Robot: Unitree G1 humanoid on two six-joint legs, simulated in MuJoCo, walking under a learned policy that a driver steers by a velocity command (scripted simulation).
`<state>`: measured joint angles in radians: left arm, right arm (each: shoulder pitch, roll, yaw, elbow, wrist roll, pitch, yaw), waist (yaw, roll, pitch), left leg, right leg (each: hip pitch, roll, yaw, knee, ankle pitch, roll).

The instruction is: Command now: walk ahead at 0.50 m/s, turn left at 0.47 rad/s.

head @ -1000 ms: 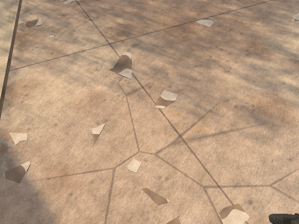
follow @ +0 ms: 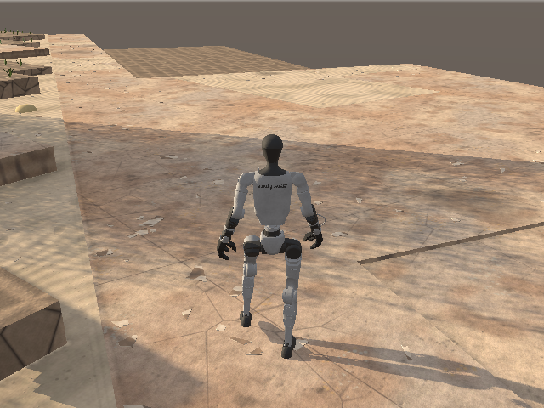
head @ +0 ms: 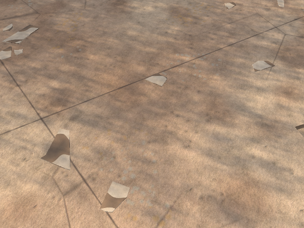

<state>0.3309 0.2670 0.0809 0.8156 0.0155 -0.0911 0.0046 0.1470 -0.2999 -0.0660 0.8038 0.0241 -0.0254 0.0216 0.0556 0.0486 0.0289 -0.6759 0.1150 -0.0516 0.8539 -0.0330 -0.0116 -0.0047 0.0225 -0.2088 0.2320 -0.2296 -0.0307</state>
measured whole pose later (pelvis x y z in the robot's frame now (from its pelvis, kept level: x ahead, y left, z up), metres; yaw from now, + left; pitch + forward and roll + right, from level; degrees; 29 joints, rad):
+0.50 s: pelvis +0.28 +0.07 +0.00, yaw +18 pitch +2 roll -1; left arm 0.05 0.29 0.06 0.71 0.01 -0.09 0.00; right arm 0.32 -0.27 -0.07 0.76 0.02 -0.05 0.00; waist -0.06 -0.03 0.05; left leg -0.15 -0.10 -0.10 0.34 -0.21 0.09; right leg -0.65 -0.09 0.10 0.73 -0.05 0.06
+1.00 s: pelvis +0.55 +0.12 +0.00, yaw +35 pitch +1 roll -2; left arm 0.33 0.28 0.07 0.85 0.00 -0.10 -0.01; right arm 0.16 -0.31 -0.07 0.64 0.02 -0.02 0.01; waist 0.08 0.05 0.04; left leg -0.67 0.09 -0.07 0.87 -0.13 0.00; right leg -0.06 0.02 -0.13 0.26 -0.22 -0.02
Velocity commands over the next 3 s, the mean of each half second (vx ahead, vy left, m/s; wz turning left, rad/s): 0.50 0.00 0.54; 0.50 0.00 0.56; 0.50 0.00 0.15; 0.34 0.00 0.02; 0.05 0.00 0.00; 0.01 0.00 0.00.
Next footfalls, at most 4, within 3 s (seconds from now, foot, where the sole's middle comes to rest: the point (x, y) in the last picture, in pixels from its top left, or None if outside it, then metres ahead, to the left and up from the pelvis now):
0.20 left None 0.27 0.14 -0.78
0.68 right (163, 204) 0.60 0.02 -0.78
1.18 left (85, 182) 0.69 0.40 -0.78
1.70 right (99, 119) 1.08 0.40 -0.78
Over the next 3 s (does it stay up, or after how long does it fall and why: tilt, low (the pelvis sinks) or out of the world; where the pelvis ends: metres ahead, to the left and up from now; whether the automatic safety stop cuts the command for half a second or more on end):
stays up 1.00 0.48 0.00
